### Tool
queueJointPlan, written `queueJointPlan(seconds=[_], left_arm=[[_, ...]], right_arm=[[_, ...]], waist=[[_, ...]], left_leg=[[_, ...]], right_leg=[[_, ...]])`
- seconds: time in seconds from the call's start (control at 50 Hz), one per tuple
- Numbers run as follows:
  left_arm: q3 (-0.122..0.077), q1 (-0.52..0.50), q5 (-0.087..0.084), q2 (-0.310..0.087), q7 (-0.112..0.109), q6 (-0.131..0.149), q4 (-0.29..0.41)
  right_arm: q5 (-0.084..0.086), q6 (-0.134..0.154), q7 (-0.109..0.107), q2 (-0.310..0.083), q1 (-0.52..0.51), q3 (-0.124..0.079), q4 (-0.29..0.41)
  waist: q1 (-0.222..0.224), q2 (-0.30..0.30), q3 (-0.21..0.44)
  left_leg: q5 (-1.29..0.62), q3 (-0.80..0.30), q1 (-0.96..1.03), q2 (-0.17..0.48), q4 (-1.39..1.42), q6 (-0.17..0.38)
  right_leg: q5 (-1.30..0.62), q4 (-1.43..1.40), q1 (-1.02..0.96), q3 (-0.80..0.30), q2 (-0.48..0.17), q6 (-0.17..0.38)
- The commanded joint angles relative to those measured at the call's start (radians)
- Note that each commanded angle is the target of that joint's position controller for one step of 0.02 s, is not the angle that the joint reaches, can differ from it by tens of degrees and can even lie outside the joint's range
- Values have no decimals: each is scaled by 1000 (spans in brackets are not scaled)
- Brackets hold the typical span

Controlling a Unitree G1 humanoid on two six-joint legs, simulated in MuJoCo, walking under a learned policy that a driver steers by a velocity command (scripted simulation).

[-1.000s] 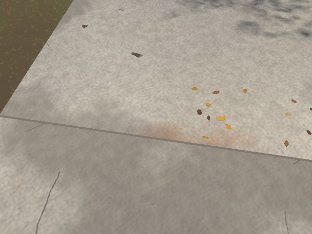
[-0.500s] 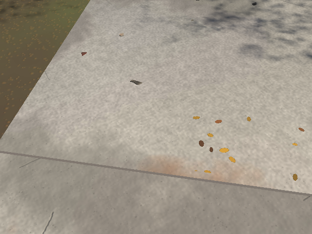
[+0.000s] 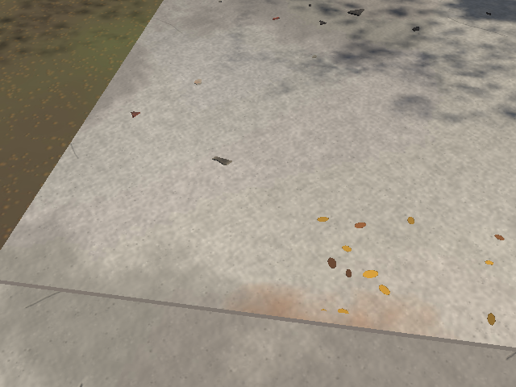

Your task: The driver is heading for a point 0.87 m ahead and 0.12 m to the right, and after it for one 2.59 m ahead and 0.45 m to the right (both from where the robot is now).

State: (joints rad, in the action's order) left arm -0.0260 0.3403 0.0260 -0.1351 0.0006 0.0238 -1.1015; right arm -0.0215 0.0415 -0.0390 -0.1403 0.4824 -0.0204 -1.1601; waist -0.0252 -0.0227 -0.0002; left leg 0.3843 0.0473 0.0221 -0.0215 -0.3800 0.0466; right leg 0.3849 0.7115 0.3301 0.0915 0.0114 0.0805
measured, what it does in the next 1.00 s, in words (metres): walks ahead: right foot, then left foot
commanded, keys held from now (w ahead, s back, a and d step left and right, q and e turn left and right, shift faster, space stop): w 1.00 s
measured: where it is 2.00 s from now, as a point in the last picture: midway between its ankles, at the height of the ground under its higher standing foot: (287, 239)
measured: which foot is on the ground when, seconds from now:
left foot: down 0.00-0.16, up 0.18-0.66, down 0.68-1.00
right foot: up 0.00-0.12, down 0.14-0.68, up 0.70-1.00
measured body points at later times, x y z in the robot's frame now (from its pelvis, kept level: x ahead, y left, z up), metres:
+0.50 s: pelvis +0.21 -0.06 +0.01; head +0.22 -0.06 +0.46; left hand +0.12 +0.16 -0.14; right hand +0.34 -0.28 -0.13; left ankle +0.36 +0.08 -0.68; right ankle +0.11 -0.12 -0.73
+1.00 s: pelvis +0.49 -0.01 +0.01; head +0.50 +0.00 +0.46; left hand +0.61 +0.22 -0.13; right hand +0.42 -0.25 -0.13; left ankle +0.45 +0.05 -0.73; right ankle +0.60 -0.17 -0.67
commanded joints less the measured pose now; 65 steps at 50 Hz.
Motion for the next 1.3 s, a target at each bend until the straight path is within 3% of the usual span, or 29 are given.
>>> queueJointPlan(seconds=[0.02, 0.08, 0.12, 0.14, 0.16, 0.18, 0.2, 0.22, 0.24, 0.3, 0.46, 0.56, 0.62, 0.66, 0.68, 0.7, 0.72, 0.74, 0.76, 0.82, 0.9, 1.0, 1.12, 1.18, 1.22, 1.24, 1.26, 1.28, 1.3], left_arm=[[-23, -162, -5, -84, 15, 42, 130], [-31, -143, -17, -69, 26, 48, 152], [-48, 63, -23, -69, 22, 48, 82], [-72, 220, -14, -122, 11, 53, 35], [-101, 364, 4, -247, -1, 56, 26], [-90, 347, -4, -230, 0, 41, 9], [-79, 193, -6, -217, -1, 35, 48], [-67, 93, -9, -179, 3, 39, 80], [-56, 45, -10, -159, 4, 45, 91], [-32, 71, -10, -115, -4, 68, 71], [-15, 190, -11, -119, -9, 85, 44], [-18, 223, -8, -135, -17, 90, 27], [-26, 187, -1, -161, -23, 88, 28], [-31, 157, -1, -181, -23, 78, 30], [-23, 158, -12, -156, -18, 77, 51], [-2, 269, -53, -39, -3, 75, 75], [-28, 208, -33, -137, -3, 73, 75], [-33, 108, -25, -149, -2, 75, 111], [-31, 54, -19, -138, 0, 80, 122], [-29, 82, 11, -85, 14, 45, 109], [-31, -35, 14, -92, 27, 17, 156], [-24, -250, 0, -98, 32, 18, 230], [-18, -398, -4, -101, 31, 30, 285], [-27, -367, -3, -117, 26, 42, 289], [-46, -167, 1, -144, 13, 55, 225], [-63, 9, 16, -180, 3, 65, 168], [-89, 161, 45, -283, -7, 70, 148], [-100, 157, 20, -313, 5, 55, 141], [-90, 30, -5, -272, 10, 46, 161]], right_arm=[[-8, 24, 3, -128, 103, -28, -1], [-4, 34, 9, -144, 55, -33, 16], [5, 41, 18, -148, -1, -32, 32], [4, 48, 24, -136, -2, -25, 36], [18, 50, 33, -68, 4, -6, 87], [0, 49, 41, -91, -32, -19, 109], [-7, 42, 47, -83, -76, -20, 134], [-6, 45, 55, -76, -115, -18, 145], [-1, 45, 58, -63, -109, -21, 145], [-14, 18, 63, -59, -65, -28, 136], [-3, 4, 76, -69, -425, -31, 269], [2, 12, 76, -77, -531, -31, 318], [1, 24, 64, -101, -458, -45, 309], [-5, 39, 48, -139, -190, -70, 222], [-30, 46, 37, -205, -24, -91, 183], [-48, 45, 40, -306, 48, -115, 180], [-6, 29, 49, -278, -37, -111, 186], [5, 29, 52, -224, -154, -93, 205], [5, 39, 56, -161, -205, -75, 209], [4, 60, 43, -90, -183, -47, 169], [9, 74, 39, -143, -102, -51, 145], [11, 71, 41, -137, -18, -40, 133], [1, 68, 30, -146, 71, -38, 102], [-5, 64, 21, -167, 41, -44, 99], [-4, 57, 20, -187, 7, -50, 101], [2, 54, 22, -176, -5, -46, 110], [33, 54, 31, -102, 35, -26, 149], [48, 56, 38, -102, 98, -35, 144], [25, 49, 34, -157, 7, -50, 158]], waist=[[-22, -62, -257], [17, -70, -215], [117, -35, -141], [184, 41, -58], [222, 281, 40], [180, 265, 48], [99, 143, -50], [76, 52, -100], [38, 32, -119], [-4, 64, -102], [48, 80, -154], [65, 95, -155], [17, 106, -101], [-94, 87, 44], [-148, 32, 151], [-95, -193, 284], [-79, -90, 275], [-38, -50, 114], [-21, 11, 38], [53, -8, -21], [55, -16, -65], [6, -27, -105], [-36, -48, -120], [0, -56, -104], [89, -52, -1], [155, -21, 98], [173, 131, 245], [136, 259, 337], [92, 115, 192]], left_leg=[[-37, -325, 36, 347, 238, 203], [-190, -208, -65, 290, 180, 157], [-416, -89, -260, 202, -7, 106], [-487, -12, -362, 140, -237, 72], [-207, 89, -562, 9, -632, 6], [112, -32, -634, -26, -851, 29], [44, -78, -678, 52, -922, 52], [-48, -83, -667, 90, -888, 60], [-94, -79, -627, 112, -832, 60], [-148, -48, -563, 119, -747, 36], [-338, 21, -716, 107, -401, -13], [-358, 50, -648, 70, -226, 25], [-261, 73, -510, 16, -176, 77], [-266, 91, -204, -37, -91, 116], [-174, -78, 54, 120, -77, 159], [-55, -605, 327, 439, 22, 301], [16, -741, 257, 424, 135, 302], [22, -562, 112, 394, 146, 264], [-81, -451, -14, 351, 182, 235], [-282, -251, -186, 253, 226, 166], [-353, -169, -186, 229, 274, 174], [-447, -104, -113, 197, 291, 155], [-608, -73, 58, 230, 232, 155], [-820, -54, 111, 252, 138, 137], [-1029, -21, 94, 226, -97, 109], [-903, 8, -30, 185, -306, 89], [-485, 58, -327, 95, -660, 52], [136, -12, -557, -64, -934, 38], [56, -101, -641, 17, -977, 53]], right_leg=[[27, 54, 368, -38, -70, -4], [-58, -45, 168, 11, -31, -1], [-139, -151, -216, 68, 58, 15], [-109, -194, -421, -11, 11, 39], [162, -417, -556, -484, -288, 131], [201, -574, -479, -779, -391, 185], [274, -553, -363, -678, -389, 170], [195, -565, -259, -569, -356, 153], [93, -581, -197, -471, -310, 126], [-159, -589, -164, -294, -238, 104], [-444, -618, -276, -153, -205, 125], [-620, -576, -377, -115, -226, 120], [-952, -432, -441, -84, -237, 96], [-1052, -109, -400, -43, -195, 64], [-769, 164, -202, -22, -155, 49], [-37, 579, 163, 10, 33, 3], [67, 687, 258, -136, 35, 20], [-16, 668, 311, -140, -27, 28], [-80, 605, 286, -140, -63, 29], [-116, 467, 163, -131, -107, 8], [-200, 354, 260, -91, -129, -28], [-357, 98, 336, -47, -126, -58], [-365, -94, 328, -12, -81, -26], [-262, -160, 234, 2, -43, 18], [-238, -231, -14, 31, 24, 57], [-270, -255, -257, -9, -12, 86], [-179, -272, -566, -355, -292, 168], [-155, -428, -670, -770, -452, 267], [-84, -445, -540, -648, -401, 229]])
Next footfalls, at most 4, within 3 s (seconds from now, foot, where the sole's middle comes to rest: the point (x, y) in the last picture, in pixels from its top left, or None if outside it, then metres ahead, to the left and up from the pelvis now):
0.14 right None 0.15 -0.13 -0.77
0.68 left None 0.49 0.05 -0.77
1.24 right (317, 301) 0.80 -0.14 -0.77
1.82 left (256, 222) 1.10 0.04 -0.77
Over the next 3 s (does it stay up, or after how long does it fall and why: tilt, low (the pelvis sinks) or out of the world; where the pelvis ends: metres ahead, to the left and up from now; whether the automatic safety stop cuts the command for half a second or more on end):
stays up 1.57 -0.04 -0.01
